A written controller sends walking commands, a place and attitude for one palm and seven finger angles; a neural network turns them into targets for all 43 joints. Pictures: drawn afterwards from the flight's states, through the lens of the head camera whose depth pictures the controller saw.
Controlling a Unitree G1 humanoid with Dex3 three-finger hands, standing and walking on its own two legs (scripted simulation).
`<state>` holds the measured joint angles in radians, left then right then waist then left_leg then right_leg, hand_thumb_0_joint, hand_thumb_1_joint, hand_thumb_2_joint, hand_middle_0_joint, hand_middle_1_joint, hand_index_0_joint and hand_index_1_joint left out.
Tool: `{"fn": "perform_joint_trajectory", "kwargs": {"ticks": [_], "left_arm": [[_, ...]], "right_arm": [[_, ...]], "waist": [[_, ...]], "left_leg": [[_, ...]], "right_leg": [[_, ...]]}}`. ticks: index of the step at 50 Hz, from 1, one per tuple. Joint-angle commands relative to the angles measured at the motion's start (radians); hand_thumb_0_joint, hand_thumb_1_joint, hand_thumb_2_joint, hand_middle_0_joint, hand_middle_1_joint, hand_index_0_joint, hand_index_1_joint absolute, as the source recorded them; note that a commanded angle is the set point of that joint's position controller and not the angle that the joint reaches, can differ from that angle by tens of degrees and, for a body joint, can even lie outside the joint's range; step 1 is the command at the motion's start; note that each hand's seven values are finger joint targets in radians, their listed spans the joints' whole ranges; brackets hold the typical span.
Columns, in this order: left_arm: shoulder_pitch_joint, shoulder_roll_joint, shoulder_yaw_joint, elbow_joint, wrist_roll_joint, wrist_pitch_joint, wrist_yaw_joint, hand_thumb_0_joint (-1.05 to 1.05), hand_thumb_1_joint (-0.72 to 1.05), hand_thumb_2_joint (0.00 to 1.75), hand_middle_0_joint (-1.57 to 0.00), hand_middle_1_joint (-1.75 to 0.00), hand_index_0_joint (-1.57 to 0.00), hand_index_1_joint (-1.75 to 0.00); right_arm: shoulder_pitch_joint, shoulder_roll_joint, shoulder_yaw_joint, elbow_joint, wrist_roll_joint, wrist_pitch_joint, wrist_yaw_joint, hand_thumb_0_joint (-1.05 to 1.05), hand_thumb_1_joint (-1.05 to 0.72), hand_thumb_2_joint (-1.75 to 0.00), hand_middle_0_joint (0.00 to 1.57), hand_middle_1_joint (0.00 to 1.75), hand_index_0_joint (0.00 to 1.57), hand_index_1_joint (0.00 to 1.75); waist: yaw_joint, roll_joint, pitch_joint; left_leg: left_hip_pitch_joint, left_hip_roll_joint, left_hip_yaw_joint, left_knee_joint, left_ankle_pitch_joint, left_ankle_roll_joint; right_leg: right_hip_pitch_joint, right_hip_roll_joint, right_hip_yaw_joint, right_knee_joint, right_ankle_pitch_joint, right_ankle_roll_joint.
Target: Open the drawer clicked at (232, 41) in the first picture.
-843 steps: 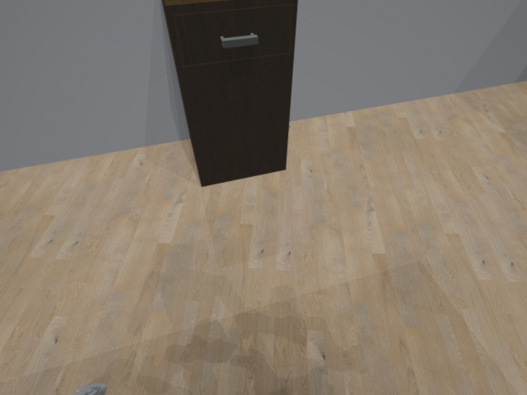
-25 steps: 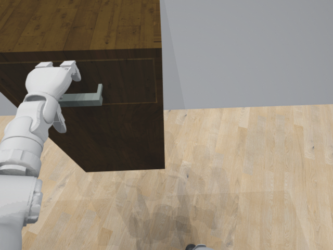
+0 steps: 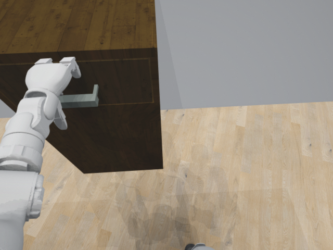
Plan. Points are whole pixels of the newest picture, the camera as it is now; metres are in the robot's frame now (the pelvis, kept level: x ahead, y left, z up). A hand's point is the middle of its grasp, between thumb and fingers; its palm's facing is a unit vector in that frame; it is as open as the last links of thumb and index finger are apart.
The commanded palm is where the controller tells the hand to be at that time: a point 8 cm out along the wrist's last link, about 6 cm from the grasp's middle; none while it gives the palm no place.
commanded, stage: lower the fingers behind the handle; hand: left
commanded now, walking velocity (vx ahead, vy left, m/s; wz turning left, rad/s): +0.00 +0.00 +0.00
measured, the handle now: (74, 95) +0.53 +0.25 +0.01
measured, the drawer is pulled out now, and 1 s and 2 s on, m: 0.00 0.00 0.00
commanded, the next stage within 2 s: close the thumb around the handle in 1.66 s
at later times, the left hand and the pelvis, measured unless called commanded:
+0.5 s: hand (62, 103) +0.48 +0.26 +0.04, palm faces -0.08 -0.02 -1.00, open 13.9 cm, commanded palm +0.46 +0.27 +0.10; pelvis -0.01 +0.00 -0.01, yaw +0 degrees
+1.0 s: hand (69, 110) +0.48 +0.26 +0.01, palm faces -0.09 -0.03 -1.00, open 13.9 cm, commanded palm +0.47 +0.26 +0.06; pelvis +0.00 +0.01 -0.02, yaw +0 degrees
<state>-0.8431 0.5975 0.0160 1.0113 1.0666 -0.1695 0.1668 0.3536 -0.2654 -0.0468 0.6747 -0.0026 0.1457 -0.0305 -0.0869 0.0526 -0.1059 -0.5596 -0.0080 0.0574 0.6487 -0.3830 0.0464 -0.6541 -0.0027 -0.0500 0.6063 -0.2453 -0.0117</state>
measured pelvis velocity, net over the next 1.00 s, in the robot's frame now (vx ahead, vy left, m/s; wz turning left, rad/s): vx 0.00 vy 0.01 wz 0.00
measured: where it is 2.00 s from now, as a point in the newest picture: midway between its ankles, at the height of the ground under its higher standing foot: outside the picture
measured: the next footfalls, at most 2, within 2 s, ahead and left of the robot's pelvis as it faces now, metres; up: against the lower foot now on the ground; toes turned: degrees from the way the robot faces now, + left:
none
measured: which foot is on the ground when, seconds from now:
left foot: down 0.00-1.00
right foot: down 0.00-1.00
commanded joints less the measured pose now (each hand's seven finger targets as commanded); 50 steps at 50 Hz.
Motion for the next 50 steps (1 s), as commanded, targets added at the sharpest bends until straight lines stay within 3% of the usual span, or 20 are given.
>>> {"fn": "perform_joint_trajectory", "kwargs": {"ticks": [1,4,6,8,10,12,14,19,23,26,28,30,32,35,37,38,40,42,44,50], "left_arm": [[-0.407,0.300,0.087,-0.198,-0.011,-0.006,0.046,0.00,-0.50,0.30,-0.30,-1.20,-0.30,-1.20],[-0.407,0.312,0.094,-0.187,-0.014,-0.011,0.052,0.00,-0.50,0.30,-0.30,-1.20,-0.30,-1.20],[-0.425,0.271,0.057,-0.181,-0.012,-0.011,0.055,0.00,-0.50,0.30,-0.30,-1.20,-0.30,-1.20],[-0.434,0.288,0.065,-0.163,-0.012,-0.017,0.059,0.00,-0.50,0.30,-0.30,-1.20,-0.30,-1.20],[-0.437,0.292,0.071,-0.185,-0.009,-0.027,0.064,0.00,-0.50,0.30,-0.30,-1.20,-0.30,-1.20],[-0.424,0.309,0.091,-0.156,-0.012,-0.031,0.068,0.00,-0.50,0.30,-0.30,-1.20,-0.30,-1.20],[-0.439,0.291,0.066,-0.154,-0.004,-0.032,0.075,0.00,-0.50,0.30,-0.30,-1.20,-0.30,-1.20],[-0.450,0.305,0.078,-0.133,0.005,-0.028,0.097,0.00,-0.50,0.30,-0.30,-1.20,-0.30,-1.20],[-0.441,0.282,0.076,-0.146,0.003,-0.029,0.107,0.00,-0.50,0.30,-0.30,-1.20,-0.30,-1.20],[-0.423,0.282,0.077,-0.110,0.002,-0.013,0.110,0.00,-0.50,0.30,-0.30,-1.20,-0.30,-1.20],[-0.455,0.324,0.098,-0.136,0.011,-0.017,0.116,0.00,-0.50,0.30,-0.30,-1.20,-0.30,-1.20],[-0.446,0.276,0.071,-0.141,0.017,-0.017,0.121,0.00,-0.50,0.30,-0.30,-1.20,-0.30,-1.20],[-0.428,0.289,0.090,-0.142,0.008,-0.021,0.122,0.00,-0.50,0.30,-0.30,-1.20,-0.30,-1.20],[-0.425,0.248,0.062,-0.128,0.009,-0.018,0.129,0.00,-0.50,0.30,-0.30,-1.20,-0.30,-1.20],[-0.427,0.289,0.097,-0.129,0.009,-0.020,0.135,0.00,-0.50,0.30,-0.30,-1.20,-0.30,-1.20],[-0.411,0.290,0.097,-0.130,0.014,-0.018,0.139,0.00,-0.50,0.30,-0.30,-1.20,-0.30,-1.20],[-0.396,0.257,0.079,-0.127,0.014,-0.016,0.146,0.00,-0.50,0.30,-0.30,-1.20,-0.30,-1.20],[-0.396,0.278,0.098,-0.111,0.011,-0.013,0.151,0.00,-0.50,0.30,-0.30,-1.20,-0.30,-1.20],[-0.389,0.274,0.091,-0.117,0.017,-0.012,0.156,0.00,-0.50,0.30,-0.30,-1.20,-0.30,-1.20],[-0.397,0.255,0.078,-0.106,0.021,-0.010,0.167,0.00,-0.50,0.30,-0.30,-1.20,-0.30,-1.20]], "right_arm": [[0.100,-0.166,-0.056,-0.059,0.004,-0.016,-0.014,0.00,-0.90,-0.90,0.20,0.30,0.20,0.30],[0.103,-0.170,-0.057,-0.051,0.004,-0.017,-0.016,0.00,-0.90,-0.90,0.20,0.30,0.20,0.30],[0.105,-0.169,-0.057,-0.049,0.006,-0.022,-0.017,0.00,-0.90,-0.90,0.20,0.30,0.20,0.30],[0.112,-0.173,-0.057,-0.042,0.004,-0.024,-0.018,0.00,-0.90,-0.90,0.20,0.30,0.20,0.30],[0.114,-0.172,-0.059,-0.046,0.000,-0.027,-0.019,0.00,-0.90,-0.90,0.20,0.30,0.20,0.30],[0.120,-0.175,-0.058,-0.039,-0.002,-0.025,-0.018,0.00,-0.90,-0.90,0.20,0.30,0.20,0.30],[0.117,-0.173,-0.058,-0.040,-0.002,-0.028,-0.018,0.00,-0.90,-0.90,0.20,0.30,0.20,0.30],[0.130,-0.177,-0.058,-0.033,-0.008,-0.029,-0.015,0.00,-0.90,-0.90,0.20,0.30,0.20,0.30],[0.145,-0.176,-0.065,-0.026,-0.016,-0.027,-0.007,0.00,-0.90,-0.90,0.20,0.30,0.20,0.30],[0.143,-0.182,-0.061,-0.022,-0.015,-0.023,-0.005,0.00,-0.90,-0.90,0.20,0.30,0.20,0.30],[0.144,-0.185,-0.057,-0.023,-0.018,-0.021,-0.007,0.00,-0.90,-0.90,0.20,0.30,0.20,0.30],[0.146,-0.179,-0.062,-0.022,-0.021,-0.020,-0.003,0.00,-0.90,-0.90,0.20,0.30,0.20,0.30],[0.149,-0.182,-0.062,-0.019,-0.023,-0.017,-0.001,0.00,-0.90,-0.90,0.20,0.30,0.20,0.30],[0.156,-0.179,-0.064,-0.015,-0.023,-0.017,0.003,0.00,-0.90,-0.90,0.20,0.30,0.20,0.30],[0.157,-0.185,-0.061,-0.011,-0.028,-0.013,0.002,0.00,-0.90,-0.90,0.20,0.30,0.20,0.30],[0.156,-0.183,-0.062,-0.012,-0.028,-0.013,0.004,0.00,-0.90,-0.90,0.20,0.30,0.20,0.30],[0.157,-0.179,-0.064,-0.010,-0.028,-0.013,0.008,0.00,-0.90,-0.90,0.20,0.30,0.20,0.30],[0.157,-0.184,-0.062,-0.004,-0.030,-0.009,0.007,0.00,-0.90,-0.90,0.20,0.30,0.20,0.30],[0.155,-0.182,-0.061,-0.009,-0.030,-0.009,0.010,0.00,-0.90,-0.90,0.20,0.30,0.20,0.30],[0.159,-0.183,-0.063,-0.001,-0.032,-0.011,0.010,0.00,-0.90,-0.90,0.20,0.30,0.20,0.30]], "waist": [[0.008,0.000,-0.404],[0.003,-0.004,-0.395],[-0.012,-0.012,-0.374],[-0.017,-0.012,-0.376],[-0.009,0.021,-0.412],[-0.012,-0.011,-0.403],[-0.018,0.031,-0.395],[-0.023,0.033,-0.420],[-0.022,0.066,-0.475],[-0.026,0.019,-0.434],[-0.022,0.046,-0.467],[-0.027,0.063,-0.468],[-0.024,0.052,-0.476],[-0.030,0.057,-0.454],[-0.027,0.030,-0.469],[-0.020,0.058,-0.480],[-0.022,0.057,-0.473],[-0.027,0.019,-0.471],[-0.020,0.056,-0.474],[-0.035,0.029,-0.465]], "left_leg": [[0.128,-0.003,-0.049,-0.047,0.517,-0.009],[0.117,-0.006,-0.046,-0.049,0.475,-0.007],[0.110,-0.007,-0.047,-0.050,0.442,-0.007],[0.103,-0.008,-0.049,-0.045,0.419,-0.006],[0.121,-0.009,-0.051,-0.035,0.447,-0.008],[0.093,-0.011,-0.051,-0.027,0.449,-0.008],[0.095,-0.010,-0.053,-0.020,0.442,-0.011],[0.089,-0.009,-0.060,0.007,0.465,-0.013],[0.140,0.002,-0.072,0.038,0.572,-0.024],[0.091,0.000,-0.067,0.034,0.506,-0.017],[0.085,0.000,-0.071,0.039,0.529,-0.019],[0.116,0.007,-0.077,0.050,0.570,-0.026],[0.115,0.008,-0.077,0.060,0.591,-0.027],[0.111,0.012,-0.086,0.062,0.581,-0.030],[0.090,0.009,-0.083,0.068,0.573,-0.026],[0.094,0.009,-0.083,0.070,0.580,-0.027],[0.097,0.011,-0.082,0.078,0.588,-0.028],[0.073,0.010,-0.083,0.083,0.582,-0.024],[0.067,0.007,-0.080,0.084,0.571,-0.026],[0.050,0.009,-0.083,0.100,0.528,-0.023]], "right_leg": [[0.324,0.032,0.036,-0.002,0.330,-0.025],[0.324,0.030,0.041,-0.007,0.314,-0.025],[0.296,0.031,0.038,-0.010,0.289,-0.025],[0.289,0.030,0.043,-0.011,0.273,-0.024],[0.284,0.031,0.043,0.000,0.282,-0.027],[0.292,0.031,0.042,0.006,0.295,-0.026],[0.252,0.031,0.041,0.013,0.276,-0.026],[0.224,0.034,0.036,0.035,0.279,-0.026],[0.194,0.038,0.031,0.053,0.299,-0.024],[0.192,0.039,0.028,0.051,0.281,-0.023],[0.203,0.037,0.033,0.065,0.302,-0.025],[0.168,0.041,0.025,0.069,0.291,-0.025],[0.171,0.043,0.026,0.073,0.300,-0.026],[0.139,0.044,0.019,0.077,0.276,-0.025],[0.159,0.044,0.023,0.084,0.290,-0.026],[0.155,0.042,0.024,0.089,0.289,-0.025],[0.140,0.044,0.021,0.091,0.289,-0.025],[0.149,0.044,0.024,0.096,0.301,-0.025],[0.144,0.043,0.024,0.102,0.294,-0.025],[0.116,0.044,0.022,0.110,0.271,-0.023]]}}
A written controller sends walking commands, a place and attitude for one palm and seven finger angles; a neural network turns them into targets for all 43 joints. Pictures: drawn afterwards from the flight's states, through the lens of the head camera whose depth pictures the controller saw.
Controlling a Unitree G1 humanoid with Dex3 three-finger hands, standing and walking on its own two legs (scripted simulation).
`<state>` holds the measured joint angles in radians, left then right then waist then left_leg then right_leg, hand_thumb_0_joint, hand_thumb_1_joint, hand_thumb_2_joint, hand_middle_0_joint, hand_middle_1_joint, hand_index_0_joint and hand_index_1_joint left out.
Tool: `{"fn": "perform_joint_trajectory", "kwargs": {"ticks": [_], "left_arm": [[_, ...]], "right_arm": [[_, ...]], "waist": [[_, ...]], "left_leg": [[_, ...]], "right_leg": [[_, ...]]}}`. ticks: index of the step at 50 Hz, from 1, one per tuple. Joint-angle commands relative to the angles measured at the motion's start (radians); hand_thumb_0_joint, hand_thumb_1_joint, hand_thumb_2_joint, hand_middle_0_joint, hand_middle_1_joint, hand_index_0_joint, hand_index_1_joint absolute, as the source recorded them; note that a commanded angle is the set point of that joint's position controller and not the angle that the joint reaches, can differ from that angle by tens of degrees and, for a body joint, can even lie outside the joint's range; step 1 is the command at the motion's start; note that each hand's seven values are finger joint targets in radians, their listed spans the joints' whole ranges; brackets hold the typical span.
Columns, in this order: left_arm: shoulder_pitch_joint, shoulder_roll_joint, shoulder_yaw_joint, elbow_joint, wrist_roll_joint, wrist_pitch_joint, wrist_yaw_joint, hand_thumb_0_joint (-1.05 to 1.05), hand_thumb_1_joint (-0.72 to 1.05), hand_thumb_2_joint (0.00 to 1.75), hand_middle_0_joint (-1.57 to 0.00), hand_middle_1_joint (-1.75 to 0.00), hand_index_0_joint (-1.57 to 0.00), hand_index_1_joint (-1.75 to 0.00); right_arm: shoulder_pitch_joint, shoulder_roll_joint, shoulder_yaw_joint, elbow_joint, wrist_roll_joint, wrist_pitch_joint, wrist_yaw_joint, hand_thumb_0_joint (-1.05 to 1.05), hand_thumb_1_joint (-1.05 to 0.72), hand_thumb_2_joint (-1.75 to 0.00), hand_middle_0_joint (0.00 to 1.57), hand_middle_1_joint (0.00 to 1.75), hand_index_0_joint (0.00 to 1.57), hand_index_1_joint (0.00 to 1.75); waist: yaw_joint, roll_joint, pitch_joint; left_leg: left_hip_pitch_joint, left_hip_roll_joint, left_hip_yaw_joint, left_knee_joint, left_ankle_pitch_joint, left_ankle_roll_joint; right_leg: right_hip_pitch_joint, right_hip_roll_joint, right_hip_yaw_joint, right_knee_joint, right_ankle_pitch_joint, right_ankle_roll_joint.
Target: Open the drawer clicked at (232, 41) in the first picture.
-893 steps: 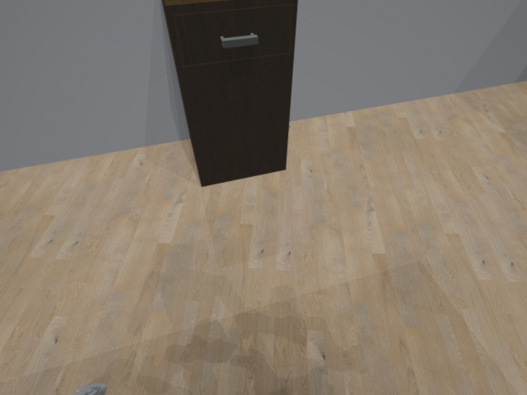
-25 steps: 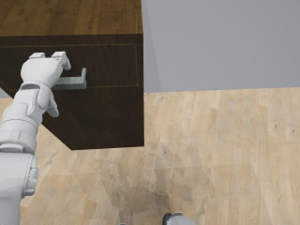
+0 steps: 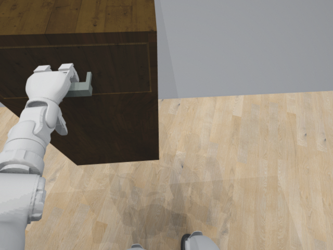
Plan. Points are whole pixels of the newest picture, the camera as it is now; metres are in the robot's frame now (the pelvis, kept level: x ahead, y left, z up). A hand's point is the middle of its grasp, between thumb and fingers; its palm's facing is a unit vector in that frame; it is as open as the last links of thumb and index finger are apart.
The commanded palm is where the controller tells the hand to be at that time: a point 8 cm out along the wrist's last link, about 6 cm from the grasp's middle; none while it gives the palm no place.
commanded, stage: lower the fingers behind the handle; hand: left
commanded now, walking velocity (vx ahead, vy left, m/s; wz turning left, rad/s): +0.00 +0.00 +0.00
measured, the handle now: (65, 83) +0.53 +0.25 +0.03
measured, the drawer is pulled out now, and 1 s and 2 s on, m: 0.00 0.00 0.04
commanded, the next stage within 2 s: close the thumb around the handle in 0.66 s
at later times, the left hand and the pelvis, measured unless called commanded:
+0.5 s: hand (62, 104) +0.48 +0.25 +0.01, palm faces -0.09 -0.03 -1.00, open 13.9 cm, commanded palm +0.47 +0.25 +0.06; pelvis -0.01 +0.00 -0.01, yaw +0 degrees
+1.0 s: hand (62, 104) +0.48 +0.25 +0.01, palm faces -0.08 -0.03 -1.00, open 12.3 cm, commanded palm +0.46 +0.25 +0.06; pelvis -0.01 +0.00 -0.01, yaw +0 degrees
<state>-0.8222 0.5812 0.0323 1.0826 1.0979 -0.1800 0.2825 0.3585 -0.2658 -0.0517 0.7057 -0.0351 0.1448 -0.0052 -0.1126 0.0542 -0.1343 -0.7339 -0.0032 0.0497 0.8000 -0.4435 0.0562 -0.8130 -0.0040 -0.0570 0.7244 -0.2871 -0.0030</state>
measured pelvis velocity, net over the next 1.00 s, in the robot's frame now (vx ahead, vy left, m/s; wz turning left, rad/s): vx -0.01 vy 0.00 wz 0.00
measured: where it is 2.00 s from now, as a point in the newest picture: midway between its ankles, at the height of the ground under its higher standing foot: outside the picture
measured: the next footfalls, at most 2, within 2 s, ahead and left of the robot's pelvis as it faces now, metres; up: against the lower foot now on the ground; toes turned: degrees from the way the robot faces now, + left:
none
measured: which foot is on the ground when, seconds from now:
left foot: down 0.00-1.00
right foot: down 0.00-1.00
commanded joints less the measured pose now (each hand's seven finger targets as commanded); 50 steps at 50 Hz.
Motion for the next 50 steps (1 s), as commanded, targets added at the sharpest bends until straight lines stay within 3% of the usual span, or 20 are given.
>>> {"fn": "perform_joint_trajectory", "kwargs": {"ticks": [1,3,6,11,12,14,15,18,21,24,26,30,32,35,38,42,44,47,49,50], "left_arm": [[-0.423,0.277,0.063,-0.181,-0.007,0.000,0.053,0.00,-0.50,0.30,-0.30,-1.20,-0.30,-1.20],[-0.445,0.284,0.067,-0.197,-0.008,-0.007,0.061,0.00,-0.50,0.30,-0.30,-1.20,-0.30,-1.20],[-0.434,0.271,0.059,-0.166,-0.008,-0.002,0.069,0.00,-0.50,0.30,-0.30,-1.20,-0.30,-1.20],[-0.411,0.287,0.077,-0.183,0.001,-0.001,0.080,0.00,-0.50,0.30,-0.30,-1.20,-0.30,-1.20],[-0.408,0.251,0.056,-0.173,-0.004,0.000,0.079,0.00,-0.50,0.30,-0.30,-1.20,-0.30,-1.20],[-0.397,0.237,0.041,-0.144,-0.007,0.014,0.078,0.00,-0.50,0.30,-0.30,-1.20,-0.30,-1.20],[-0.394,0.268,0.062,-0.142,-0.007,0.018,0.077,0.00,-0.50,0.30,-0.30,-1.20,-0.30,-1.20],[-0.421,0.299,0.074,-0.166,-0.004,0.021,0.073,0.00,-0.50,0.30,-0.30,-1.20,-0.30,-1.20],[-0.393,0.280,0.060,-0.146,-0.010,0.025,0.062,0.00,-0.50,0.30,-0.30,-1.20,-0.30,-1.20],[-0.407,0.299,0.067,-0.141,-0.012,0.017,0.055,0.00,-0.50,0.30,-0.30,-1.20,-0.30,-1.20],[-0.403,0.314,0.077,-0.149,-0.012,0.009,0.051,0.00,-0.50,0.30,-0.30,-1.20,-0.30,-1.20],[-0.404,0.295,0.067,-0.160,-0.010,-0.004,0.054,0.00,-0.50,0.30,-0.30,-1.20,-0.30,-1.20],[-0.394,0.309,0.085,-0.153,-0.019,-0.007,0.055,0.00,-0.50,0.30,-0.30,-1.20,-0.30,-1.20],[-0.395,0.302,0.075,-0.167,-0.013,-0.006,0.061,0.00,-0.50,0.30,-0.30,-1.20,-0.30,-1.20],[-0.407,0.287,0.064,-0.148,-0.014,0.005,0.068,0.00,-0.50,0.30,-0.30,-1.20,-0.30,-1.20],[-0.398,0.299,0.079,-0.152,-0.017,0.011,0.066,0.00,-0.28,0.40,-0.32,-1.22,-0.32,-1.22],[-0.436,0.274,0.047,-0.167,-0.010,0.013,0.066,0.00,-0.16,0.44,-0.32,-1.24,-0.32,-1.24],[-0.399,0.288,0.079,-0.178,-0.016,0.011,0.065,0.00,0.00,0.52,-0.34,-1.25,-0.34,-1.25],[-0.397,0.252,0.046,-0.159,-0.019,0.014,0.060,0.00,0.12,0.56,-0.34,-1.27,-0.34,-1.27],[-0.400,0.282,0.066,-0.159,-0.014,0.014,0.061,0.00,0.17,0.59,-0.35,-1.27,-0.35,-1.27]], "right_arm": [[0.152,-0.183,-0.057,-0.034,0.001,-0.010,-0.016,0.00,-0.90,-0.90,0.20,0.30,0.20,0.30],[0.154,-0.182,-0.059,-0.030,-0.003,-0.012,-0.017,0.00,-0.90,-0.90,0.20,0.30,0.20,0.30],[0.152,-0.184,-0.057,-0.027,-0.004,-0.014,-0.017,0.00,-0.90,-0.90,0.20,0.30,0.20,0.30],[0.152,-0.184,-0.057,-0.029,-0.009,-0.015,-0.014,0.00,-0.90,-0.90,0.20,0.30,0.20,0.30],[0.154,-0.180,-0.059,-0.029,-0.009,-0.014,-0.012,0.00,-0.90,-0.90,0.20,0.30,0.20,0.30],[0.156,-0.182,-0.058,-0.026,-0.004,-0.014,-0.011,0.00,-0.90,-0.90,0.20,0.30,0.20,0.30],[0.154,-0.188,-0.055,-0.028,-0.004,-0.013,-0.011,0.00,-0.90,-0.90,0.20,0.30,0.20,0.30],[0.155,-0.187,-0.052,-0.029,-0.004,-0.013,-0.014,0.00,-0.90,-0.90,0.20,0.30,0.20,0.30],[0.150,-0.185,-0.049,-0.034,0.001,-0.012,-0.016,0.00,-0.90,-0.90,0.20,0.30,0.20,0.30],[0.150,-0.189,-0.048,-0.032,0.003,-0.013,-0.021,0.00,-0.90,-0.90,0.20,0.30,0.20,0.30],[0.148,-0.190,-0.046,-0.036,0.002,-0.016,-0.023,0.00,-0.90,-0.90,0.20,0.30,0.20,0.30],[0.155,-0.186,-0.050,-0.034,0.000,-0.020,-0.023,0.00,-0.90,-0.90,0.20,0.30,0.20,0.30],[0.158,-0.190,-0.049,-0.031,-0.001,-0.017,-0.021,0.00,-0.90,-0.90,0.20,0.30,0.20,0.30],[0.153,-0.188,-0.049,-0.035,0.000,-0.017,-0.019,0.00,-0.90,-0.90,0.20,0.30,0.20,0.30],[0.160,-0.190,-0.051,-0.028,0.000,-0.017,-0.018,0.00,-0.90,-0.90,0.20,0.30,0.20,0.30],[0.157,-0.191,-0.051,-0.029,-0.002,-0.015,-0.016,0.00,-0.90,-0.90,0.20,0.30,0.20,0.30],[0.159,-0.188,-0.050,-0.028,0.001,-0.015,-0.018,0.00,-0.90,-0.90,0.20,0.30,0.20,0.30],[0.158,-0.189,-0.055,-0.028,-0.003,-0.015,-0.015,0.00,-0.90,-0.90,0.20,0.30,0.20,0.30],[0.156,-0.186,-0.054,-0.029,0.000,-0.014,-0.013,0.00,-0.90,-0.90,0.20,0.30,0.20,0.30],[0.156,-0.190,-0.051,-0.027,0.001,-0.013,-0.015,0.00,-0.90,-0.90,0.20,0.30,0.20,0.30]], "waist": [[-0.012,0.036,-0.441],[-0.013,0.069,-0.456],[-0.023,0.041,-0.428],[-0.007,0.066,-0.498],[-0.013,0.075,-0.495],[-0.024,0.038,-0.446],[-0.013,0.037,-0.444],[-0.010,0.069,-0.481],[-0.011,0.034,-0.447],[-0.020,0.020,-0.432],[-0.010,0.031,-0.434],[-0.015,0.050,-0.452],[-0.013,0.026,-0.459],[-0.005,0.056,-0.460],[-0.021,0.040,-0.442],[-0.008,0.039,-0.466],[-0.023,0.064,-0.452],[-0.005,0.067,-0.486],[-0.017,0.057,-0.440],[-0.012,0.030,-0.430]], "left_leg": [[0.223,0.003,-0.076,-0.049,0.582,-0.032],[0.233,0.003,-0.077,-0.040,0.597,-0.034],[0.196,0.000,-0.073,-0.032,0.552,-0.029],[0.217,0.002,-0.079,-0.007,0.616,-0.036],[0.218,0.002,-0.078,0.001,0.631,-0.037],[0.191,0.003,-0.077,-0.003,0.578,-0.034],[0.177,0.000,-0.075,-0.010,0.550,-0.032],[0.188,-0.002,-0.074,-0.009,0.566,-0.031],[0.160,-0.005,-0.070,-0.018,0.521,-0.026],[0.136,-0.006,-0.065,-0.020,0.473,-0.020],[0.133,-0.008,-0.064,-0.024,0.458,-0.019],[0.159,-0.004,-0.071,-0.014,0.493,-0.024],[0.151,-0.004,-0.070,-0.009,0.506,-0.024],[0.149,-0.006,-0.068,-0.013,0.496,-0.025],[0.158,-0.002,-0.074,-0.010,0.511,-0.027],[0.166,-0.003,-0.073,-0.009,0.529,-0.028],[0.178,0.001,-0.080,-0.011,0.533,-0.034],[0.217,0.008,-0.084,-0.006,0.600,-0.039],[0.199,0.006,-0.081,-0.012,0.549,-0.037],[0.177,0.005,-0.081,-0.017,0.523,-0.034]], "right_leg": [[0.270,0.045,0.030,-0.005,0.312,-0.033],[0.259,0.044,0.030,0.003,0.314,-0.033],[0.248,0.044,0.030,0.006,0.304,-0.032],[0.245,0.045,0.029,0.034,0.329,-0.033],[0.232,0.046,0.029,0.034,0.332,-0.033],[0.222,0.048,0.025,0.028,0.310,-0.031],[0.235,0.046,0.026,0.027,0.300,-0.032],[0.252,0.045,0.031,0.032,0.319,-0.033],[0.261,0.045,0.030,0.023,0.303,-0.032],[0.262,0.042,0.034,0.019,0.288,-0.030],[0.265,0.042,0.036,0.019,0.277,-0.032],[0.240,0.043,0.032,0.027,0.282,-0.033],[0.252,0.044,0.033,0.030,0.295,-0.032],[0.249,0.043,0.033,0.031,0.287,-0.033],[0.227,0.045,0.029,0.029,0.285,-0.031],[0.245,0.046,0.029,0.031,0.294,-0.033],[0.215,0.045,0.025,0.031,0.282,-0.032],[0.225,0.048,0.023,0.033,0.299,-0.033],[0.209,0.048,0.020,0.023,0.272,-0.032],[0.222,0.047,0.021,0.024,0.267,-0.032]]}}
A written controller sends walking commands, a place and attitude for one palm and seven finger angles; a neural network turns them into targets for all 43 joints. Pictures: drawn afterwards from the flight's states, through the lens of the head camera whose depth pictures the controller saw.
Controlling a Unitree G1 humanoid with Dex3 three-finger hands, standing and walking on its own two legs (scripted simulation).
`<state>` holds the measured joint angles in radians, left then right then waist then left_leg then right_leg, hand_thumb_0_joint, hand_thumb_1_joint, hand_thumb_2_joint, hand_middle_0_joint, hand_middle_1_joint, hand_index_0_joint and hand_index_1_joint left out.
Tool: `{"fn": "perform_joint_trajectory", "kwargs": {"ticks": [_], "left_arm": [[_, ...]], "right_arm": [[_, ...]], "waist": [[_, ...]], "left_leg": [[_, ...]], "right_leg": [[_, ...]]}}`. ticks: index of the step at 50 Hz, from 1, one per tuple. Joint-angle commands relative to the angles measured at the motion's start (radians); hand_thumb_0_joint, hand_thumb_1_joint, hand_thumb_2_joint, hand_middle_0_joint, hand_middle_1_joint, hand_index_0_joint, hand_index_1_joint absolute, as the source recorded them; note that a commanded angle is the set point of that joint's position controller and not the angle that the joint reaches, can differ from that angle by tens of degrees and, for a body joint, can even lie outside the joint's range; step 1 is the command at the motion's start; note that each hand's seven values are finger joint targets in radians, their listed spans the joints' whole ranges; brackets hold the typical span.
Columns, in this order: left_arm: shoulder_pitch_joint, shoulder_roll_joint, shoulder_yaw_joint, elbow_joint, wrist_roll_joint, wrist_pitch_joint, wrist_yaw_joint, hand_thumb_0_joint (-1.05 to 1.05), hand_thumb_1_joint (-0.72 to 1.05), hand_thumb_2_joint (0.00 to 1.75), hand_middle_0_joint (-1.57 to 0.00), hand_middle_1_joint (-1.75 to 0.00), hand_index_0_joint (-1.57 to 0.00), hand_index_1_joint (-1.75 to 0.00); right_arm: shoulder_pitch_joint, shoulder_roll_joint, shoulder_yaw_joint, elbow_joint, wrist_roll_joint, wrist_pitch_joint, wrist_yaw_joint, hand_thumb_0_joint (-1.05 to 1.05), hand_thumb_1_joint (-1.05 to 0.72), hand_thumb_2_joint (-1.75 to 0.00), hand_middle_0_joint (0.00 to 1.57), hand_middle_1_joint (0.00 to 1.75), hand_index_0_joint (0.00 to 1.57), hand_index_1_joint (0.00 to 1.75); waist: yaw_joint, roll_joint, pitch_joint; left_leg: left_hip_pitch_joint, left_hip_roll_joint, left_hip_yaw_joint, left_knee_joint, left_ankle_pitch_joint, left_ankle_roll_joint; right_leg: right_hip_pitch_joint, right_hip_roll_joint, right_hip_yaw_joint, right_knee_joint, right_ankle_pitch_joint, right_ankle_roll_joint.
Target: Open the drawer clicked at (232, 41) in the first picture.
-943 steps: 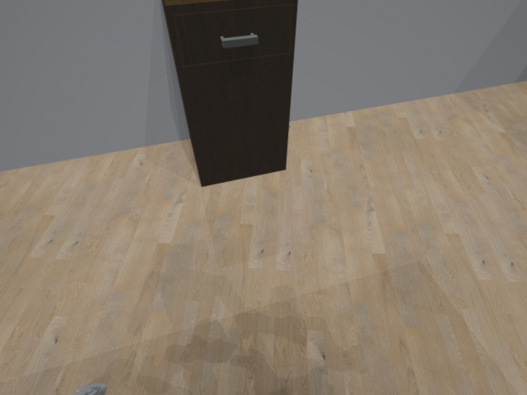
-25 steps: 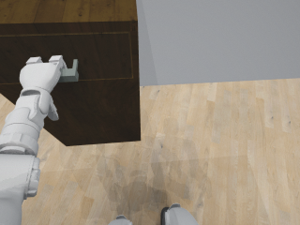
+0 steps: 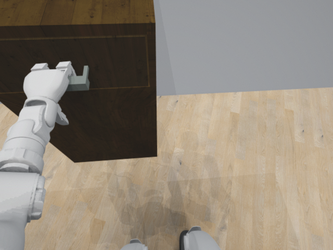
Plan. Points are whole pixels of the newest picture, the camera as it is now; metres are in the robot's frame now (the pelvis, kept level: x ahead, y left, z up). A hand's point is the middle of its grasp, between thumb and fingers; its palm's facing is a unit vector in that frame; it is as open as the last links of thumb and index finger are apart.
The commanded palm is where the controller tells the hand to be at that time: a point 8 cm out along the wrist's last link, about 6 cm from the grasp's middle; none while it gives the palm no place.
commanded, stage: close the thumb around the handle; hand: left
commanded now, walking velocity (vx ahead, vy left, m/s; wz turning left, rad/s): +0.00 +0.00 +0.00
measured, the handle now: (61, 77) +0.54 +0.25 +0.04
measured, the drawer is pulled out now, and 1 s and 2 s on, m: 0.00 0.04 0.15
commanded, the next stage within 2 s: pull the drawer open in 0.46 s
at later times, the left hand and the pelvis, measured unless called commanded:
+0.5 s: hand (58, 98) +0.49 +0.25 +0.02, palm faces -0.08 -0.02 -1.00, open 6.0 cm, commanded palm +0.47 +0.25 +0.07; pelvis +0.00 +0.00 +0.00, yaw +0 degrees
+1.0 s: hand (56, 111) +0.45 +0.25 +0.02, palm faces -0.05 -0.04 -1.00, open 6.0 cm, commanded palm +0.41 +0.24 +0.07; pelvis +0.02 +0.00 +0.01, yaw +0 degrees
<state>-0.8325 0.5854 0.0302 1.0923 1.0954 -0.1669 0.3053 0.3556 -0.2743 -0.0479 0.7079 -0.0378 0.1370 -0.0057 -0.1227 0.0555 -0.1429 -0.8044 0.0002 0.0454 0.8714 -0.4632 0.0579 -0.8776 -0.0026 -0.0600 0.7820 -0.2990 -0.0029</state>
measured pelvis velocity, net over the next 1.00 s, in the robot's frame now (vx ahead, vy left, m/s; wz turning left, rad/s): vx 0.02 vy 0.00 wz -0.01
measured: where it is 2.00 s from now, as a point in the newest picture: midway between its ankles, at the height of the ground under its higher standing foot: outside the picture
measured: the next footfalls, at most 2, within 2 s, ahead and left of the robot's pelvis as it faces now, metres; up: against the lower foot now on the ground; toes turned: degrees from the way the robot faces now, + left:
none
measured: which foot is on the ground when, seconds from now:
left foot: down 0.00-1.00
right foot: down 0.00-1.00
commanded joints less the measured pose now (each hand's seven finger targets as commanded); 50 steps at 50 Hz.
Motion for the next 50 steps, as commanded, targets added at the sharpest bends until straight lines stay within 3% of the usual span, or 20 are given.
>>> {"fn": "perform_joint_trajectory", "kwargs": {"ticks": [1,4,5,6,9,13,15,18,22,24,27,29,31,33,36,38,43,44,47,50], "left_arm": [[-0.385,0.267,0.058,-0.166,-0.009,0.004,0.039,0.00,0.23,0.61,-0.35,-1.28,-0.35,-1.28],[-0.383,0.267,0.067,-0.194,-0.010,-0.003,0.043,0.00,0.40,0.68,-0.36,-1.30,-0.36,-1.30],[-0.387,0.247,0.055,-0.209,-0.013,-0.006,0.044,0.00,0.45,0.71,-0.37,-1.30,-0.37,-1.30],[-0.362,0.252,0.063,-0.189,-0.015,-0.003,0.044,0.00,0.51,0.73,-0.37,-1.31,-0.37,-1.31],[-0.381,0.255,0.052,-0.144,-0.015,0.009,0.042,0.00,0.68,0.80,-0.38,-1.33,-0.38,-1.33],[-0.398,0.283,0.064,-0.176,-0.005,0.007,0.040,0.00,0.90,0.90,-0.40,-1.35,-0.40,-1.35],[-0.394,0.243,0.035,-0.147,-0.009,0.012,0.034,0.00,0.90,0.90,-0.40,-1.35,-0.40,-1.35],[-0.390,0.276,0.061,-0.157,-0.016,0.005,0.027,0.00,0.90,0.90,-0.40,-1.35,-0.40,-1.35],[-0.391,0.269,0.064,-0.180,-0.023,-0.004,0.026,0.00,0.90,0.90,-0.40,-1.35,-0.40,-1.35],[-0.402,0.247,0.040,-0.167,-0.020,-0.002,0.027,0.00,0.90,0.90,-0.40,-1.35,-0.40,-1.35],[-0.417,0.257,0.050,-0.177,-0.019,-0.005,0.031,0.00,0.90,0.90,-0.40,-1.35,-0.40,-1.35],[-0.392,0.245,0.045,-0.177,-0.012,-0.005,0.033,0.00,0.90,0.90,-0.40,-1.35,-0.40,-1.35],[-0.344,0.208,0.027,-0.167,-0.021,0.000,0.031,0.00,0.90,0.90,-0.40,-1.35,-0.40,-1.35],[-0.333,0.224,0.043,-0.197,-0.021,-0.009,0.030,0.00,0.90,0.90,-0.40,-1.35,-0.40,-1.35],[-0.254,0.170,0.027,-0.240,-0.032,-0.011,0.028,0.00,0.90,0.90,-0.40,-1.35,-0.40,-1.35],[-0.189,0.190,0.056,-0.269,-0.038,-0.018,0.028,0.00,0.90,0.90,-0.40,-1.35,-0.40,-1.35],[-0.070,0.161,0.063,-0.360,-0.043,-0.022,0.044,0.00,0.90,0.90,-0.40,-1.35,-0.40,-1.35],[-0.058,0.140,0.048,-0.350,-0.037,-0.015,0.046,0.00,0.90,0.90,-0.40,-1.35,-0.40,-1.35],[-0.044,0.149,0.065,-0.408,-0.035,-0.010,0.063,0.00,0.90,0.90,-0.40,-1.35,-0.40,-1.35],[0.002,0.104,0.042,-0.465,-0.030,0.000,0.077,0.00,0.90,0.90,-0.40,-1.35,-0.40,-1.35]], "right_arm": [[0.156,-0.180,-0.054,-0.034,0.005,-0.006,-0.015,0.00,-0.90,-0.90,0.20,0.30,0.20,0.30],[0.157,-0.178,-0.057,-0.033,0.001,-0.008,-0.013,0.00,-0.90,-0.90,0.20,0.30,0.20,0.30],[0.156,-0.175,-0.059,-0.036,0.000,-0.009,-0.012,0.00,-0.90,-0.90,0.20,0.30,0.20,0.30],[0.157,-0.175,-0.058,-0.033,0.001,-0.008,-0.011,0.00,-0.90,-0.90,0.20,0.30,0.20,0.30],[0.155,-0.181,-0.053,-0.028,0.005,-0.005,-0.013,0.00,-0.90,-0.90,0.20,0.30,0.20,0.30],[0.157,-0.179,-0.052,-0.035,0.004,-0.007,-0.015,0.00,-0.90,-0.90,0.20,0.30,0.20,0.30],[0.159,-0.176,-0.054,-0.033,0.007,-0.008,-0.016,0.00,-0.90,-0.90,0.20,0.30,0.20,0.30],[0.163,-0.179,-0.052,-0.034,0.005,-0.009,-0.018,0.00,-0.90,-0.90,0.20,0.30,0.20,0.30],[0.161,-0.179,-0.055,-0.035,0.004,-0.010,-0.019,0.00,-0.90,-0.90,0.20,0.30,0.20,0.30],[0.163,-0.175,-0.054,-0.032,0.006,-0.011,-0.019,0.00,-0.90,-0.90,0.20,0.30,0.20,0.30],[0.163,-0.178,-0.056,-0.031,0.004,-0.014,-0.020,0.00,-0.90,-0.90,0.20,0.30,0.20,0.30],[0.164,-0.175,-0.057,-0.031,0.005,-0.014,-0.018,0.00,-0.90,-0.90,0.20,0.30,0.20,0.30],[0.161,-0.171,-0.059,-0.035,0.007,-0.013,-0.014,0.00,-0.90,-0.90,0.20,0.30,0.20,0.30],[0.158,-0.171,-0.059,-0.038,0.006,-0.010,-0.013,0.00,-0.90,-0.90,0.20,0.30,0.20,0.30],[0.146,-0.161,-0.067,-0.048,0.006,-0.009,-0.006,0.00,-0.90,-0.90,0.20,0.30,0.20,0.30],[0.138,-0.160,-0.066,-0.053,0.006,-0.004,-0.005,0.00,-0.90,-0.90,0.20,0.30,0.20,0.30],[0.102,-0.152,-0.071,-0.069,0.010,0.004,0.003,0.00,-0.90,-0.90,0.20,0.30,0.20,0.30],[0.093,-0.151,-0.072,-0.069,0.012,0.007,0.004,0.00,-0.90,-0.90,0.20,0.30,0.20,0.30],[0.073,-0.151,-0.073,-0.075,0.010,0.011,0.005,0.00,-0.90,-0.90,0.20,0.30,0.20,0.30],[0.050,-0.140,-0.076,-0.090,0.013,0.012,0.009,0.00,-0.90,-0.90,0.20,0.30,0.20,0.30]], "waist": [[-0.003,0.036,-0.418],[0.011,0.082,-0.451],[0.004,0.069,-0.464],[0.009,0.055,-0.452],[-0.010,0.017,-0.379],[0.001,0.064,-0.446],[-0.017,0.027,-0.407],[-0.001,0.040,-0.443],[-0.001,0.047,-0.458],[-0.011,0.054,-0.416],[-0.015,0.043,-0.440],[-0.002,0.063,-0.441],[0.001,0.043,-0.437],[0.016,0.059,-0.466],[0.033,0.061,-0.472],[0.054,0.052,-0.488],[0.078,0.033,-0.453],[0.069,0.014,-0.416],[0.076,0.009,-0.420],[0.084,0.038,-0.425]], "left_leg": [[0.247,0.000,-0.077,-0.092,0.539,-0.034],[0.290,0.005,-0.083,-0.086,0.601,-0.046],[0.299,0.006,-0.082,-0.083,0.615,-0.045],[0.285,0.004,-0.078,-0.082,0.607,-0.042],[0.223,-0.001,-0.071,-0.093,0.518,-0.032],[0.261,-0.002,-0.077,-0.089,0.561,-0.038],[0.250,0.000,-0.076,-0.087,0.542,-0.036],[0.247,-0.004,-0.072,-0.086,0.547,-0.032],[0.265,-0.001,-0.075,-0.081,0.577,-0.035],[0.256,-0.001,-0.077,-0.086,0.553,-0.037],[0.258,-0.001,-0.077,-0.084,0.548,-0.034],[0.271,0.000,-0.081,-0.084,0.568,-0.041],[0.272,0.000,-0.074,-0.087,0.568,-0.037],[0.282,0.002,-0.077,-0.090,0.596,-0.041],[0.323,0.011,-0.073,-0.094,0.666,-0.046],[0.325,0.013,-0.073,-0.100,0.713,-0.045],[0.327,0.018,-0.068,-0.122,0.752,-0.042],[0.323,0.018,-0.067,-0.127,0.731,-0.042],[0.337,0.019,-0.067,-0.134,0.747,-0.041],[0.383,0.022,-0.071,-0.139,0.786,-0.049]], "right_leg": [[0.285,0.046,0.024,-0.034,0.278,-0.033],[0.276,0.046,0.022,-0.028,0.286,-0.035],[0.283,0.047,0.023,-0.029,0.298,-0.034],[0.289,0.047,0.023,-0.030,0.301,-0.034],[0.282,0.045,0.025,-0.039,0.277,-0.032],[0.291,0.045,0.027,-0.028,0.291,-0.035],[0.274,0.046,0.023,-0.036,0.281,-0.032],[0.305,0.044,0.031,-0.031,0.299,-0.033],[0.301,0.045,0.029,-0.028,0.308,-0.033],[0.278,0.046,0.025,-0.033,0.287,-0.033],[0.288,0.045,0.028,-0.032,0.293,-0.033],[0.276,0.046,0.023,-0.029,0.286,-0.034],[0.291,0.048,0.024,-0.037,0.294,-0.033],[0.311,0.046,0.027,-0.031,0.310,-0.034],[0.329,0.048,0.024,-0.040,0.338,-0.033],[0.363,0.045,0.029,-0.037,0.372,-0.034],[0.403,0.041,0.032,-0.049,0.406,-0.037],[0.391,0.043,0.028,-0.054,0.394,-0.036],[0.410,0.040,0.030,-0.059,0.407,-0.039],[0.402,0.040,0.025,-0.059,0.404,-0.038]]}}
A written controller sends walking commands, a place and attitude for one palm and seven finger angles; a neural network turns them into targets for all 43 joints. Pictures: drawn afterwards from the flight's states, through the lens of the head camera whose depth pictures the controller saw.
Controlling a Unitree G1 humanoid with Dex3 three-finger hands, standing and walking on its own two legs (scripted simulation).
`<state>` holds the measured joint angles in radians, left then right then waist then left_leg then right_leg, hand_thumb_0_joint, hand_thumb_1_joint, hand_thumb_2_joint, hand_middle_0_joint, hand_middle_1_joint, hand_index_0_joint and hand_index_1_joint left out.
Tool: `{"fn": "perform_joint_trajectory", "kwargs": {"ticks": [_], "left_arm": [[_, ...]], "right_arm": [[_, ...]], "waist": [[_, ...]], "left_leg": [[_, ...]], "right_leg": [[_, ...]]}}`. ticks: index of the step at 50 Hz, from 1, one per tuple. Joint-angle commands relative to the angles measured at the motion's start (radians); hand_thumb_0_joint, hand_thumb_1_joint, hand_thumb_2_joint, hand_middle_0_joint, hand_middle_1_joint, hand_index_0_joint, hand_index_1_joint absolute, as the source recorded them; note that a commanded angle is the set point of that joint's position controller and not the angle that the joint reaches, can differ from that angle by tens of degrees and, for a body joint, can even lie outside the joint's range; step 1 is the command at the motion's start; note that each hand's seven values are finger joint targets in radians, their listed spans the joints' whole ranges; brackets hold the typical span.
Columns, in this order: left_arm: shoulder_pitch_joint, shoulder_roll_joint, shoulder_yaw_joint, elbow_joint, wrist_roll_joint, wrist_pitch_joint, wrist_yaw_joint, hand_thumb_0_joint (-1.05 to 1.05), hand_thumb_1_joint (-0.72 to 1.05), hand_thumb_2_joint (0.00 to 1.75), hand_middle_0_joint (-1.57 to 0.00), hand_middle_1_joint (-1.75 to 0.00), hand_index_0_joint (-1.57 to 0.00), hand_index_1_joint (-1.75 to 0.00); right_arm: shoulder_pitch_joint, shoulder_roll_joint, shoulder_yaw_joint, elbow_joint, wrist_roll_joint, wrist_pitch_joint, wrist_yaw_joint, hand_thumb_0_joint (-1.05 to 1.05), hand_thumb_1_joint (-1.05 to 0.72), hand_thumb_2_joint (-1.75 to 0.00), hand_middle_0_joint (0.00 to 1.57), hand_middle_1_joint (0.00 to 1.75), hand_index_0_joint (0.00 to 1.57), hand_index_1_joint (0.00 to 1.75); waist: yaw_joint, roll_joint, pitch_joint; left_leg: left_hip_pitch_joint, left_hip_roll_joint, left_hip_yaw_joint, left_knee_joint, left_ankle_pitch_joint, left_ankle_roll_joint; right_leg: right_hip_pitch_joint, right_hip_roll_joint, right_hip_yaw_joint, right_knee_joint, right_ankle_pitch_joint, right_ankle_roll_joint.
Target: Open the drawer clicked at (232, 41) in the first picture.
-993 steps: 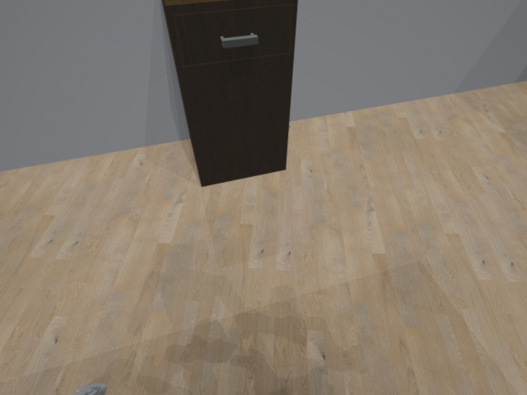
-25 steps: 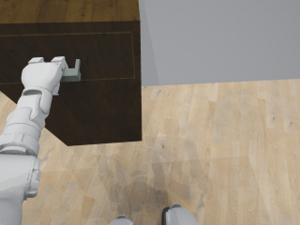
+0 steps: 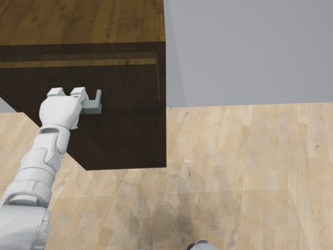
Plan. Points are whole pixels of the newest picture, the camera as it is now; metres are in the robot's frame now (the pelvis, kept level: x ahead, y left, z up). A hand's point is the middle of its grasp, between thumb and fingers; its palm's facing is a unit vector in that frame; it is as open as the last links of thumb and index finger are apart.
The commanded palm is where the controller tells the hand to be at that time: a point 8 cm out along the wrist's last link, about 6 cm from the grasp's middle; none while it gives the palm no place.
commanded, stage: pull the drawer open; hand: left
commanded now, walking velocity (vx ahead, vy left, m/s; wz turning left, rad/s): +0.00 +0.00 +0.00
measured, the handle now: (75, 100) +0.48 +0.25 +0.03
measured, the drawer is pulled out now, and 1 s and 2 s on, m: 0.04 0.15 0.28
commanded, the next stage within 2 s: none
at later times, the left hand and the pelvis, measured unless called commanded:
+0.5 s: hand (67, 141) +0.37 +0.25 +0.01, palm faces -0.05 -0.03 -1.00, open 6.0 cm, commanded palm +0.34 +0.25 +0.06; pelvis -0.01 -0.01 +0.00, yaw +1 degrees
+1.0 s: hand (62, 162) +0.32 +0.25 +0.01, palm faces -0.03 -0.04 -1.00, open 5.9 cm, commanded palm +0.28 +0.26 +0.06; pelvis -0.01 -0.01 +0.01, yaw +0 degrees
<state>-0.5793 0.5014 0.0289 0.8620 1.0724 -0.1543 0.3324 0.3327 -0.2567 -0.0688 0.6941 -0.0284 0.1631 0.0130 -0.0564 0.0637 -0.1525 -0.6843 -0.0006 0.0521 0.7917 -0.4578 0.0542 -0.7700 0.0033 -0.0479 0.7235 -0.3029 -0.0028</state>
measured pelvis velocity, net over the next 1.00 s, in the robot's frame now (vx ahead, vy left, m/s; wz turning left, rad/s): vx -0.01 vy -0.01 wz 0.00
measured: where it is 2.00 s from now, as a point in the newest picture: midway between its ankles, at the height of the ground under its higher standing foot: outside the picture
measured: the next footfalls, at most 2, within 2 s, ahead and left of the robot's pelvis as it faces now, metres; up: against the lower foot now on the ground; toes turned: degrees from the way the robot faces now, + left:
none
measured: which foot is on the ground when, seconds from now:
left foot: down 0.00-1.00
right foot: down 0.00-1.00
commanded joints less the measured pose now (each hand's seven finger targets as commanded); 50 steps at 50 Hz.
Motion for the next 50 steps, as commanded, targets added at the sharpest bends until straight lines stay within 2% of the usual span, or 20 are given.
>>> {"fn": "perform_joint_trajectory", "kwargs": {"ticks": [1,3,5,7,10,16,21,22,29,32,33,35,36,38,39,45,46,47,48,50], "left_arm": [[-0.233,0.181,0.044,-0.249,-0.010,-0.007,0.054,0.00,0.90,0.90,-0.40,-1.35,-0.40,-1.35],[-0.225,0.156,0.027,-0.247,-0.012,0.003,0.057,0.00,0.90,0.90,-0.40,-1.35,-0.40,-1.35],[-0.211,0.171,0.042,-0.265,-0.009,0.009,0.059,0.00,0.90,0.90,-0.40,-1.35,-0.40,-1.35],[-0.210,0.161,0.035,-0.311,-0.011,0.010,0.062,0.00,0.90,0.90,-0.40,-1.35,-0.40,-1.35],[-0.207,0.157,0.034,-0.267,-0.007,0.021,0.061,0.00,0.90,0.90,-0.40,-1.35,-0.40,-1.35],[-0.209,0.133,0.008,-0.276,0.001,0.017,0.060,0.00,0.90,0.90,-0.40,-1.35,-0.40,-1.35],[-0.099,0.133,0.027,-0.301,-0.011,0.012,0.051,0.00,0.90,0.90,-0.40,-1.35,-0.40,-1.35],[-0.082,0.156,0.054,-0.319,-0.016,0.011,0.049,0.00,0.90,0.90,-0.40,-1.35,-0.40,-1.35],[0.001,0.116,0.030,-0.388,-0.021,0.018,0.051,0.00,0.90,0.90,-0.40,-1.35,-0.40,-1.35],[0.045,0.148,0.064,-0.436,-0.021,0.024,0.060,0.00,0.90,0.90,-0.40,-1.35,-0.40,-1.35],[0.075,0.127,0.050,-0.433,-0.026,0.028,0.058,0.00,0.90,0.90,-0.40,-1.35,-0.40,-1.35],[0.090,0.149,0.072,-0.423,-0.025,0.036,0.057,0.00,0.90,0.90,-0.40,-1.35,-0.40,-1.35],[0.095,0.134,0.058,-0.454,-0.030,0.035,0.056,0.00,0.90,0.90,-0.40,-1.35,-0.40,-1.35],[0.150,0.179,0.105,-0.490,-0.026,0.036,0.060,0.00,0.90,0.90,-0.40,-1.35,-0.40,-1.35],[0.170,0.136,0.069,-0.513,-0.033,0.040,0.058,0.00,0.90,0.90,-0.40,-1.35,-0.40,-1.35],[0.258,0.155,0.106,-0.531,-0.044,0.053,0.057,0.00,0.90,0.90,-0.40,-1.35,-0.40,-1.35],[0.241,0.129,0.079,-0.547,-0.043,0.053,0.057,0.00,0.90,0.90,-0.40,-1.35,-0.40,-1.35],[0.241,0.162,0.110,-0.558,-0.039,0.052,0.061,0.00,0.90,0.90,-0.40,-1.35,-0.40,-1.35],[0.256,0.149,0.098,-0.565,-0.036,0.056,0.062,0.00,0.90,0.90,-0.40,-1.35,-0.40,-1.35],[0.277,0.142,0.097,-0.561,-0.034,0.063,0.063,0.00,0.90,0.90,-0.40,-1.35,-0.40,-1.35]], "right_arm": [[0.065,-0.157,-0.056,-0.078,0.003,-0.015,-0.007,0.00,-0.90,-0.90,0.20,0.30,0.20,0.30],[0.056,-0.153,-0.054,-0.082,0.008,-0.015,-0.008,0.00,-0.90,-0.90,0.20,0.30,0.20,0.30],[0.039,-0.154,-0.052,-0.089,0.009,-0.016,-0.010,0.00,-0.90,-0.90,0.20,0.30,0.20,0.30],[0.022,-0.151,-0.052,-0.098,0.009,-0.017,-0.013,0.00,-0.90,-0.90,0.20,0.30,0.20,0.30],[0.008,-0.150,-0.047,-0.096,0.011,-0.018,-0.017,0.00,-0.90,-0.90,0.20,0.30,0.20,0.30],[-0.020,-0.141,-0.042,-0.110,0.014,-0.026,-0.024,0.00,-0.90,-0.90,0.20,0.30,0.20,0.30],[-0.036,-0.135,-0.043,-0.129,0.015,-0.032,-0.026,0.00,-0.90,-0.90,0.20,0.30,0.20,0.30],[-0.040,-0.140,-0.041,-0.136,0.015,-0.032,-0.026,0.00,-0.90,-0.90,0.20,0.30,0.20,0.30],[-0.063,-0.138,-0.040,-0.151,0.021,-0.043,-0.028,0.00,-0.90,-0.90,0.20,0.30,0.20,0.30],[-0.070,-0.140,-0.042,-0.153,0.017,-0.049,-0.030,0.00,-0.90,-0.90,0.20,0.30,0.20,0.30],[-0.074,-0.136,-0.040,-0.155,0.019,-0.051,-0.030,0.00,-0.90,-0.90,0.20,0.30,0.20,0.30],[-0.080,-0.140,-0.038,-0.148,0.020,-0.052,-0.034,0.00,-0.90,-0.90,0.20,0.30,0.20,0.30],[-0.087,-0.139,-0.038,-0.157,0.022,-0.057,-0.034,0.00,-0.90,-0.90,0.20,0.30,0.20,0.30],[-0.095,-0.136,-0.039,-0.155,0.018,-0.059,-0.037,0.00,-0.90,-0.90,0.20,0.30,0.20,0.30],[-0.103,-0.133,-0.038,-0.162,0.019,-0.062,-0.037,0.00,-0.90,-0.90,0.20,0.30,0.20,0.30],[-0.134,-0.135,-0.029,-0.171,0.021,-0.076,-0.045,0.00,-0.90,-0.90,0.20,0.30,0.20,0.30],[-0.138,-0.132,-0.029,-0.175,0.023,-0.080,-0.046,0.00,-0.90,-0.90,0.20,0.30,0.20,0.30],[-0.144,-0.136,-0.029,-0.170,0.021,-0.081,-0.048,0.00,-0.90,-0.90,0.20,0.30,0.20,0.30],[-0.148,-0.131,-0.028,-0.175,0.020,-0.083,-0.048,0.00,-0.90,-0.90,0.20,0.30,0.20,0.30],[-0.151,-0.128,-0.027,-0.172,0.021,-0.086,-0.051,0.00,-0.90,-0.90,0.20,0.30,0.20,0.30]], "waist": [[0.020,0.025,-0.411],[0.011,0.000,-0.379],[0.021,-0.002,-0.373],[0.024,0.025,-0.393],[0.018,-0.023,-0.334],[0.026,-0.001,-0.332],[0.049,-0.022,-0.346],[0.056,-0.033,-0.359],[0.050,-0.032,-0.293],[0.063,-0.026,-0.323],[0.062,-0.028,-0.304],[0.062,-0.058,-0.278],[0.065,-0.033,-0.279],[0.089,-0.017,-0.322],[0.078,-0.004,-0.308],[0.088,-0.064,-0.242],[0.079,-0.051,-0.230],[0.085,-0.047,-0.236],[0.090,-0.025,-0.244],[0.089,-0.053,-0.236]], "left_leg": [[0.268,0.024,-0.080,-0.060,0.780,-0.047],[0.259,0.021,-0.080,-0.066,0.752,-0.045],[0.261,0.018,-0.077,-0.072,0.729,-0.044],[0.288,0.017,-0.079,-0.072,0.757,-0.048],[0.253,0.009,-0.070,-0.081,0.666,-0.043],[0.249,-0.004,-0.061,-0.092,0.586,-0.039],[0.233,-0.009,-0.051,-0.097,0.598,-0.033],[0.224,-0.009,-0.055,-0.098,0.608,-0.032],[0.219,-0.006,-0.050,-0.114,0.545,-0.033],[0.225,-0.007,-0.049,-0.118,0.556,-0.035],[0.227,-0.007,-0.050,-0.120,0.547,-0.034],[0.208,-0.007,-0.044,-0.126,0.513,-0.032],[0.211,-0.010,-0.041,-0.130,0.505,-0.031],[0.234,-0.007,-0.043,-0.129,0.564,-0.036],[0.246,-0.007,-0.040,-0.129,0.576,-0.037],[0.206,-0.009,-0.038,-0.149,0.478,-0.033],[0.211,-0.011,-0.037,-0.149,0.463,-0.032],[0.217,-0.007,-0.040,-0.149,0.478,-0.034],[0.226,-0.011,-0.036,-0.149,0.472,-0.035],[0.225,-0.012,-0.035,-0.147,0.466,-0.035]], "right_leg": [[0.296,0.033,0.011,-0.004,0.403,-0.038],[0.297,0.033,0.008,-0.008,0.395,-0.037],[0.304,0.033,0.008,-0.011,0.385,-0.037],[0.308,0.031,0.009,-0.011,0.392,-0.040],[0.306,0.031,0.006,-0.020,0.362,-0.038],[0.313,0.028,0.009,-0.027,0.327,-0.043],[0.366,0.026,0.017,-0.027,0.365,-0.043],[0.388,0.026,0.020,-0.023,0.375,-0.044],[0.360,0.027,0.016,-0.035,0.329,-0.042],[0.391,0.026,0.019,-0.033,0.341,-0.045],[0.383,0.027,0.019,-0.037,0.335,-0.044],[0.386,0.028,0.021,-0.041,0.327,-0.042],[0.391,0.025,0.021,-0.044,0.325,-0.043],[0.420,0.025,0.029,-0.035,0.354,-0.044],[0.413,0.024,0.026,-0.039,0.369,-0.043],[0.417,0.024,0.024,-0.050,0.310,-0.041],[0.402,0.024,0.022,-0.054,0.302,-0.041],[0.403,0.024,0.024,-0.051,0.297,-0.043],[0.406,0.022,0.026,-0.051,0.297,-0.042],[0.403,0.025,0.024,-0.052,0.298,-0.042]]}}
